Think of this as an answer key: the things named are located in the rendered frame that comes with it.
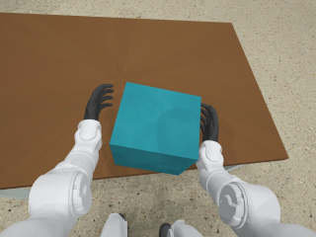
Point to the right robot upper arm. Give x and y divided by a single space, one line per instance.
253 211

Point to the robot left thigh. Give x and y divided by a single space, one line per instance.
115 227

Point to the left robot upper arm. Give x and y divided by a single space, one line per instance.
56 202

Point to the robot left hand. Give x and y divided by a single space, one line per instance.
94 105

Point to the robot right forearm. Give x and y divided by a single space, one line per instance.
212 175

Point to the table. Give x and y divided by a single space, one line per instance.
51 64

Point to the carton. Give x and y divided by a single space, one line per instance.
156 129

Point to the robot left forearm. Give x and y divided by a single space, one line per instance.
84 156

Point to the right robot foot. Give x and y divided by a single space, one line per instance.
163 231

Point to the robot right hand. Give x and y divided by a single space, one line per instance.
209 128

